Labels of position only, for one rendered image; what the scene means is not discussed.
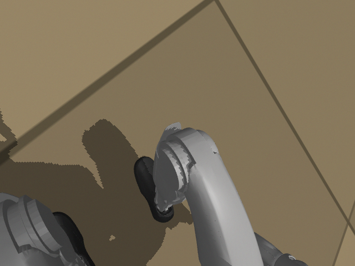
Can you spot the right robot foot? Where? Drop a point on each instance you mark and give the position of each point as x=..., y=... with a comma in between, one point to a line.
x=143, y=171

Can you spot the right robot hand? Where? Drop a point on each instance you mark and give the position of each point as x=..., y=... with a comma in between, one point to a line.
x=269, y=252

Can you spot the right robot arm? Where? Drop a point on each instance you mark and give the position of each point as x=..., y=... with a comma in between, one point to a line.
x=288, y=260

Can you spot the left robot foot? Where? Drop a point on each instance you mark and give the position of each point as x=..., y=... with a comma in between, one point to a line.
x=74, y=236

